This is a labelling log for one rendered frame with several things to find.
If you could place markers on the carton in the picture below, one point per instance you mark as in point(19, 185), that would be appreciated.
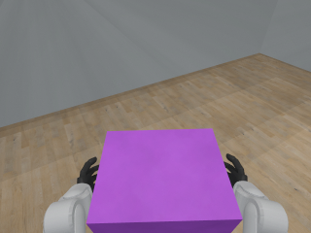
point(162, 181)

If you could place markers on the right robot hand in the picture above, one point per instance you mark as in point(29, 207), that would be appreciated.
point(237, 173)

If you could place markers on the robot left forearm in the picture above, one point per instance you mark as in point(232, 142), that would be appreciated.
point(70, 212)

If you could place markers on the robot right forearm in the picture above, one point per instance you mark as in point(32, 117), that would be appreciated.
point(260, 215)

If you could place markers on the left robot hand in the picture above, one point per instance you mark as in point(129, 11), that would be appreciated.
point(86, 173)

